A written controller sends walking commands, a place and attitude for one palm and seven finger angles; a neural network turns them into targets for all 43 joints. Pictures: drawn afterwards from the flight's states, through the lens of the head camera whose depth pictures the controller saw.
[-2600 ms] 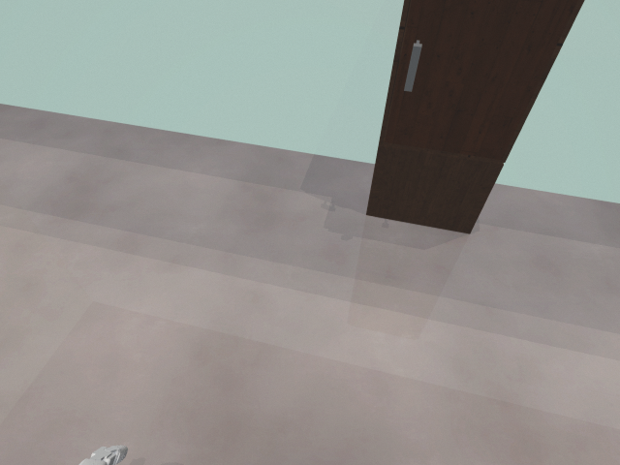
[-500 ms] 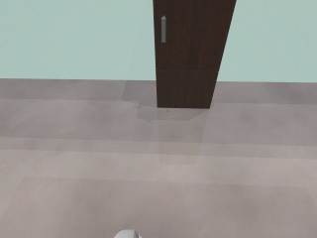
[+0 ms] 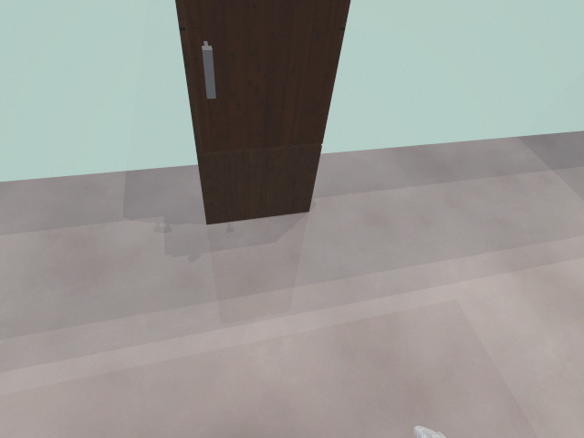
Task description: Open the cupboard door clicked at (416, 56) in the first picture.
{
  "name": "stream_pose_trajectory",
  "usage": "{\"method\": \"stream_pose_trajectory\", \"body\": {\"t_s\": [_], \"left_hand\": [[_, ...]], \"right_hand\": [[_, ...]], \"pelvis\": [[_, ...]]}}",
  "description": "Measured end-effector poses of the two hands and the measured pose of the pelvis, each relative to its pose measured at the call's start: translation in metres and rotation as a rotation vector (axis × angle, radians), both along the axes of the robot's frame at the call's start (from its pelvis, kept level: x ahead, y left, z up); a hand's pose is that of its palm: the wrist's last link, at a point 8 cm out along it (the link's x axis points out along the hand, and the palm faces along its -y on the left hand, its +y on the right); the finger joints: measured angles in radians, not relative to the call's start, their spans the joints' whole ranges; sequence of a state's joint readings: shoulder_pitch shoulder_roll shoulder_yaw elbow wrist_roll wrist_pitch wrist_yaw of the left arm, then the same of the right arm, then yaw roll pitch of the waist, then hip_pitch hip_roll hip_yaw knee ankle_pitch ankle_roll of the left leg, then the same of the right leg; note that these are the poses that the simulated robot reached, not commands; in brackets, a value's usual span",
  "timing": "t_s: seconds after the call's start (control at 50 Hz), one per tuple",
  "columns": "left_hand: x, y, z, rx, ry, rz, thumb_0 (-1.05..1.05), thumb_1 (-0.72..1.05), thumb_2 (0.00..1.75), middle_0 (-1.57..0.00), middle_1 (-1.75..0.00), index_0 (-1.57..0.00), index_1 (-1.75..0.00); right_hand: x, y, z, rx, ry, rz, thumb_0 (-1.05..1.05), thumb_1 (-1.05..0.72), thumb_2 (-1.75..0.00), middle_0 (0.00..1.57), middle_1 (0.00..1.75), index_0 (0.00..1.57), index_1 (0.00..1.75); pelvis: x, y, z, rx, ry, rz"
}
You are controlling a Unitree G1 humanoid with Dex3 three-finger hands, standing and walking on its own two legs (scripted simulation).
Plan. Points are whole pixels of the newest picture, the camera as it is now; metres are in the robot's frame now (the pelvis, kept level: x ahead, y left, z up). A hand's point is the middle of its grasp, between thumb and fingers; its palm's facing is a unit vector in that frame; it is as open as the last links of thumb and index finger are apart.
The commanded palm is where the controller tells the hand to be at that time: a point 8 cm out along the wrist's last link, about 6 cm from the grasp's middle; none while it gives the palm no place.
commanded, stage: walk to a spot facing it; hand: left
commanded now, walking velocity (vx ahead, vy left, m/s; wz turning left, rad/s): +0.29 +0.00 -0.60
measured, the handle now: (208, 69) +1.01 +0.34 -0.03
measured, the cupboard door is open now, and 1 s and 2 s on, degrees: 0 0 0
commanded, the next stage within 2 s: none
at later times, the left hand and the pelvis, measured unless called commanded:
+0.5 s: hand (252, 312) +0.36 +0.10 -0.17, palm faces -0.34 -0.93 -0.17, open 7.4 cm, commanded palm none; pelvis +0.17 -0.02 -0.02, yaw -17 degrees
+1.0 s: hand (208, 287) +0.41 +0.20 -0.17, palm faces -0.46 -0.87 -0.20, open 7.4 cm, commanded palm none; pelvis +0.24 +0.04 +0.01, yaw -34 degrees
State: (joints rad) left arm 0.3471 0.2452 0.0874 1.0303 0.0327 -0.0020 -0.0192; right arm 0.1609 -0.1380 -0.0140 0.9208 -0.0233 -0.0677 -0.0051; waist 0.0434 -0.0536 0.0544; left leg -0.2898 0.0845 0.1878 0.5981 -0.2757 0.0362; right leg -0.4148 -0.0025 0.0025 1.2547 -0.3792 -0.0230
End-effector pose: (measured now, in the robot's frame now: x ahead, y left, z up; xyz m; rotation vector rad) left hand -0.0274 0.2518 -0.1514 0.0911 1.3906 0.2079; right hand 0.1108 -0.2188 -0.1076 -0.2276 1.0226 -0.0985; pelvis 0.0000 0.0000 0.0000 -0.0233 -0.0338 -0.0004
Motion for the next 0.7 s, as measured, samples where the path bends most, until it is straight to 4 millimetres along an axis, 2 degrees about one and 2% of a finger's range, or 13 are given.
{"method": "stream_pose_trajectory", "body": {"t_s": [0.08, 0.18, 0.24, 0.3, 0.36, 0.42, 0.46, 0.5, 0.58, 0.64, 0.7], "left_hand": [[0.095, 0.024, 0.017, 0.024, -0.144, -0.083, 0.01, 0.92, 0.89, -0.19, -0.29, -0.19, -0.3], [0.193, 0.024, 0.031, 0.021, -0.241, -0.189, 0.0, 0.92, 0.9, -0.19, -0.29, -0.19, -0.3], [0.242, 0.009, 0.033, 0.002, -0.26, -0.258, 0.0, 0.92, 0.9, -0.19, -0.29, -0.19, -0.3], [0.287, -0.014, 0.031, -0.024, -0.264, -0.33, 0.0, 0.92, 0.9, -0.19, -0.29, -0.19, -0.3], [0.33, -0.044, 0.025, -0.048, -0.267, -0.405, 0.01, 0.92, 0.9, -0.19, -0.29, -0.19, -0.3], [0.369, -0.076, 0.016, -0.065, -0.282, -0.472, 0.01, 0.91, 0.9, -0.19, -0.29, -0.19, -0.3], [0.389, -0.092, 0.008, -0.066, -0.312, -0.494, 0.01, 0.91, 0.9, -0.19, -0.29, -0.19, -0.3], [0.399, -0.101, 0.004, -0.062, -0.318, -0.496, 0.0, 0.91, 0.89, -0.19, -0.29, -0.19, -0.3], [0.397, -0.098, 0.009, -0.032, -0.259, -0.499, 0.0, 0.91, 0.89, -0.2, -0.29, -0.2, -0.3], [0.395, -0.087, 0.014, 0.001, -0.209, -0.511, 0.0, 0.92, 0.89, -0.2, -0.3, -0.2, -0.3], [0.399, -0.072, 0.019, 0.023, -0.184, -0.523, 0.0, 0.92, 0.89, -0.2, -0.3, -0.2, -0.3]], "right_hand": [[-0.038, -0.007, 0.002, -0.035, 0.112, -0.137, 0.0, -0.93, -0.89, 0.2, 0.3, 0.21, 0.3], [-0.082, -0.007, -0.001, -0.043, 0.26, -0.267, 0.0, -0.93, -0.89, 0.2, 0.3, 0.2, 0.3], [-0.102, 0.001, -0.003, -0.023, 0.344, -0.334, 0.0, -0.92, -0.89, 0.2, 0.3, 0.2, 0.3], [-0.114, 0.013, -0.007, 0.011, 0.424, -0.393, 0.01, -0.91, -0.89, 0.2, 0.3, 0.2, 0.3], [-0.12, 0.025, -0.012, 0.056, 0.494, -0.453, 0.01, -0.91, -0.89, 0.2, 0.3, 0.2, 0.3], [-0.116, 0.03, -0.023, 0.104, 0.55, -0.509, 0.01, -0.91, -0.89, 0.2, 0.3, 0.2, 0.3], [-0.107, 0.026, -0.034, 0.135, 0.571, -0.532, 0.01, -0.9, -0.89, 0.2, 0.3, 0.2, 0.3], [-0.087, 0.017, -0.043, 0.139, 0.556, -0.543, 0.01, -0.9, -0.89, 0.2, 0.3, 0.2, 0.3], [-0.017, -0.012, -0.044, 0.106, 0.392, -0.532, 0.01, -0.9, -0.89, 0.2, 0.3, 0.2, 0.3], [0.041, -0.033, -0.035, 0.073, 0.233, -0.516, 0.01, -0.9, -0.89, 0.2, 0.3, 0.2, 0.3], [0.086, -0.046, -0.025, 0.047, 0.106, -0.499, 0.01, -0.91, -0.89, 0.2, 0.3, 0.2, 0.3]], "pelvis": [[0.026, 0.013, 0.01, 0.001, 0.002, -0.048], [0.061, 0.022, 0.013, 0.009, 0.009, -0.109], [0.083, 0.022, 0.012, 0.011, 0.011, -0.143], [0.104, 0.018, 0.01, 0.008, 0.014, -0.177], [0.126, 0.01, 0.005, 0.008, 0.021, -0.214], [0.15, -0.004, -0.006, 0.009, 0.028, -0.252], [0.166, -0.016, -0.017, 0.025, 0.029, -0.267], [0.174, -0.021, -0.02, 0.018, 0.02, -0.289], [0.187, -0.024, -0.012, 0.015, 0.002, -0.336], [0.195, -0.02, -0.005, 0.022, 0.01, -0.37], [0.203, -0.013, -0.002, 0.026, 0.021, -0.403]]}}
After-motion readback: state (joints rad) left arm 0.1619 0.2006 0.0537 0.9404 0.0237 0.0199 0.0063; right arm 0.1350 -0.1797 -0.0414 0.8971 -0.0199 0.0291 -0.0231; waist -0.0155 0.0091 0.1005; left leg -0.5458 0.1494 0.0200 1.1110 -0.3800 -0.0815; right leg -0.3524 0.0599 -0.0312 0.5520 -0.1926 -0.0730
